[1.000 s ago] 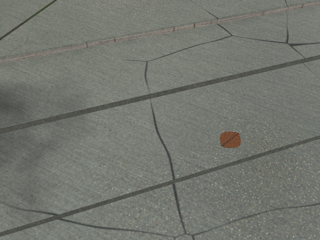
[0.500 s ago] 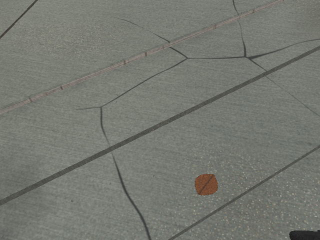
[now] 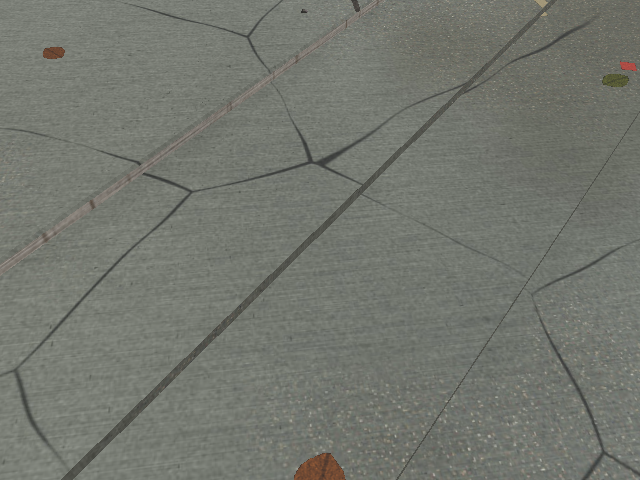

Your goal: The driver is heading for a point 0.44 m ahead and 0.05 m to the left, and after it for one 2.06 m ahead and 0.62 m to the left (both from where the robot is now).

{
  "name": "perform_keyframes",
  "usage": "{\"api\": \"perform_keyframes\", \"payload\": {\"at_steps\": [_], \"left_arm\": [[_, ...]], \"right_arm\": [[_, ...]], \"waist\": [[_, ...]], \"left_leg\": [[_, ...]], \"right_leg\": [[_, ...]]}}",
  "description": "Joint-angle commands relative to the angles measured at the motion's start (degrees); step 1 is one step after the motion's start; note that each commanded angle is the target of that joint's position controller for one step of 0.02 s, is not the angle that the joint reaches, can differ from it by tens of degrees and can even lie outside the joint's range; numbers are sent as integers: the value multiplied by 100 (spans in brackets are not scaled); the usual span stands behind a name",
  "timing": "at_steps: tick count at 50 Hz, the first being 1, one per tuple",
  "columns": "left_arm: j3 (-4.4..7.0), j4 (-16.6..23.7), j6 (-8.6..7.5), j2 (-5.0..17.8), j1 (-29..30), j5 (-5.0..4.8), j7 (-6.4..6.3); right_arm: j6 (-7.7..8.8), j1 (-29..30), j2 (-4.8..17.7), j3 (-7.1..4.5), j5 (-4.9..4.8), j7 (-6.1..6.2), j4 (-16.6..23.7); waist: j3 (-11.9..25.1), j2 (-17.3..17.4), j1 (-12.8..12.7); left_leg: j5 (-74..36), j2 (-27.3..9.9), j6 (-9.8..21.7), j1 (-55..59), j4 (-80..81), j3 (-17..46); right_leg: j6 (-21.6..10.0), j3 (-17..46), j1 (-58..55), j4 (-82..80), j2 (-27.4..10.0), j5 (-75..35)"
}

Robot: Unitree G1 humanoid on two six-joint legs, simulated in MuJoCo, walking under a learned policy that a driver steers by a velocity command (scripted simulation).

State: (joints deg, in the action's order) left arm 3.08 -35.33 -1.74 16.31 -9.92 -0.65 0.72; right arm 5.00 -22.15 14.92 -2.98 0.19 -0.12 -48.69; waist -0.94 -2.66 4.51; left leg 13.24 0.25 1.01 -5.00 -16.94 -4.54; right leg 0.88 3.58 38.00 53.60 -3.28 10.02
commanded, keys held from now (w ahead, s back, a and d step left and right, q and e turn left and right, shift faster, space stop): w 0.26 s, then w+q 0.14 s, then q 0.60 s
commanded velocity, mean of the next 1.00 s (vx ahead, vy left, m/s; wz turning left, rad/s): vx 0.31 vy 0.00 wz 0.25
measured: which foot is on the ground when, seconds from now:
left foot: down 0.00-0.20, up 0.22-0.66, down 0.68-1.00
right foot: up 0.00-0.18, down 0.20-0.68, up 0.70-1.00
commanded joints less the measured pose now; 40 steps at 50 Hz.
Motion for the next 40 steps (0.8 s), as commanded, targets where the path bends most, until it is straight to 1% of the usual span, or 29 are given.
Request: {"api": "perform_keyframes", "payload": {"at_steps": [1, 3, 6, 7, 8, 9, 10, 11, 12, 13, 14, 15, 16, 17, 19, 21, 24, 27, 29, 31, 32, 33, 34, 35, 36, 37, 38, 39, 40], "left_arm": [[-61, 497, -131, 16, 584, -8, 91], [-66, 565, -144, 21, 863, -52, 128], [8, 649, -156, 207, 1046, -70, 174], [58, 615, -153, 297, 866, -31, 175], [151, 499, -153, 447, 424, 3, 160], [282, 222, -140, 637, -427, 32, 125], [405, -25, -102, 892, -1344, 26, 50], [481, -111, -61, 1577, -1683, 91, -32], [391, -142, -63, 1215, -1905, 101, -9], [299, -193, -101, 948, -1531, 86, 15], [226, -224, -112, 715, -1179, 71, 24], [152, -234, -134, 513, -829, 96, 48], [97, -250, -180, 316, -599, 148, 75], [87, -337, -216, 230, -542, 163, 88], [89, -526, -286, 193, -528, 138, 78], [109, -650, -342, 299, -538, 199, 44], [101, -771, -359, 392, -527, 276, -70], [130, -855, -263, 624, -688, 187, -226], [158, -923, -125, 763, -843, 108, -295], [186, -872, 7, 856, -738, 28, -354], [207, -804, 58, 909, -604, -2, -393], [202, -731, 89, 896, -436, -31, -430], [182, -659, 45, 845, -610, 6, -440], [-75, -356, -39, 39, -1301, 326, -322], [32, -600, -123, 569, -1030, 254, -161], [91, -453, -111, 666, -665, 8, -94], [70, -405, -86, 588, -422, 47, -132], [90, -373, -33, 584, -297, 117, -204], [120, -325, 37, 607, -280, 130, -234]], "right_arm": [[47, 281, 986, -195, -71, 33, 317], [-8, 53, 1066, -203, -106, 34, 193], [-95, -89, 1187, -244, -169, 30, 48], [-126, -71, 1241, -258, -185, 45, 26], [-157, -4, 1294, -267, -207, 60, 13], [-182, 33, 1236, -241, -215, 81, 10], [-164, 60, 1043, -156, -125, 95, 80], [-64, -472, 216, 93, 76, 31, 285], [74, -557, 537, 49, -104, -22, 99], [139, 28, 879, -73, -271, -43, 232], [160, 420, 817, -54, -274, -31, 329], [132, 562, 717, -41, -183, -15, 339], [57, 470, 678, -67, -164, -26, 314], [-35, 343, 554, -58, -209, -43, 277], [-207, 304, 301, -12, -248, -15, 319], [-297, 575, 282, -11, -181, 59, 459], [-273, 1041, 259, 5, -54, 89, 727], [-237, 1725, -14, 111, -12, -34, 1022], [-247, 1893, 20, 95, -41, -148, 1198], [-251, 1651, 259, -7, -37, -262, 1281], [-255, 1273, 416, -84, -39, -304, 1238], [-241, 624, 651, -205, -26, -302, 1112], [-251, 125, 1177, -391, 9, -215, 1095], [-272, 370, 1903, -517, 102, -115, 1260], [-297, 360, 1423, -415, 205, -71, 1451], [-283, 751, 1147, -325, 170, -51, 1519], [-301, 983, 870, -264, -16, -21, 1509], [-337, 1213, 729, -228, -114, 18, 1545], [-358, 1364, 695, -220, -65, 44, 1595]], "waist": [[-179, 749, -63], [-280, 811, 16], [-378, 855, -67], [-242, 911, -215], [55, 945, -513], [557, 850, -959], [1148, 592, -1374], [1789, -1243, -924], [2464, -1077, -1157], [1399, -606, -1130], [794, -311, -997], [444, -101, -784], [278, -177, -563], [208, -320, -440], [30, -266, -285], [-194, -112, -262], [-235, -74, -284], [-55, -71, -580], [112, -164, -654], [379, -366, -477], [552, -456, -282], [824, -396, 69], [1209, 245, 305], [1904, 2041, -435], [2818, 1338, 40], [2016, 964, -91], [1306, 367, -227], [902, 212, -366], [714, 362, -539]], "left_leg": [[-1673, -1352, 955, 64, 787, 801], [-1572, -1442, 903, 124, 846, 743], [-2051, -1653, 787, 576, 670, 719], [-2785, -1661, 727, 712, 390, 662], [-3796, -1552, 635, 744, -182, 489], [-4432, -1313, 498, 456, -1189, 221], [-3398, -1067, 277, -677, -2590, 98], [1108, -73, -106, -2792, -4909, 61], [2024, 57, -139, -3523, -6147, 1003], [1643, -227, -98, -4171, -6632, 956], [1167, -472, -62, -4240, -6646, 773], [774, -648, -63, -4062, -6534, 751], [455, -781, -39, -3777, -6445, 832], [315, -785, -30, -3642, -6598, 867], [247, -788, -82, -3816, -6672, 1019], [-9, -720, -205, -4105, -6430, 1099], [-618, -533, -305, -3935, -5208, 857], [-1152, -407, -245, -3420, -3654, 244], [-956, -303, -156, -3349, -3139, 32], [-442, -52, 44, -2905, -2788, -145], [-269, 146, 166, -2445, -2501, -226], [-678, 357, 351, -1543, -1879, -203], [-2422, -1, 675, -208, -1287, 764], [-4173, -2048, 2186, 1462, -1023, 3950], [-3153, -2021, 2402, 1375, -678, 4614], [-2504, -1868, 2170, 733, -608, 3818], [-1788, -1482, 1803, -12, -447, 3240], [-1162, -1255, 1558, -609, -278, 2928], [-822, -1031, 1432, -1211, -117, 2679]], "right_leg": [[-12, -275, 9, -1062, -74, -741], [-76, -396, -275, -1488, -14, -844], [-303, -431, -478, -1985, 82, -571], [-402, -509, -825, -2121, 201, -407], [-532, -623, -1512, -2327, 357, -443], [-678, -787, -2713, -2514, 532, -651], [-863, -207, -4364, -2377, 26, -768], [-1626, 2466, -6124, -2641, -1618, -795], [-2140, 4034, -6233, -3500, -2045, 402], [-1927, 3304, -5534, -3636, -1810, 594], [-1726, 2386, -4727, -3674, -1566, 329], [-1560, 1862, -3970, -3805, -1329, 0], [-1448, 1435, -3415, -3986, -1125, -196], [-1400, 1187, -3106, -4185, -1076, -202], [-1347, 693, -2697, -4353, -1059, -336], [-1332, 248, -2458, -4476, -1055, -991], [-1132, -665, -2424, -4342, -850, -3176], [-895, -1082, -2841, -4214, -809, -4014], [-875, -1113, -3501, -3867, -995, -4519], [-816, -1183, -3878, -3171, -1094, -5481], [-763, -1210, -3902, -2647, -1085, -5942], [-613, -1319, -3663, -1749, -907, -5848], [-260, -1291, -2751, -373, -512, -4123], [235, -1014, -476, 2006, 802, 2283], [132, 488, -421, 2894, 798, 2562], [58, 481, -13, 2990, 588, 2207], [45, 334, 72, 2467, 372, 1852], [62, 267, 4, 2034, 231, 1611], [64, 255, -409, 1686, 144, 1433]]}}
